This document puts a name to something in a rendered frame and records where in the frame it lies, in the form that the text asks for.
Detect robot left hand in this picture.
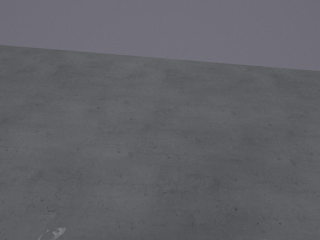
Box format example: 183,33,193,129
38,225,66,240

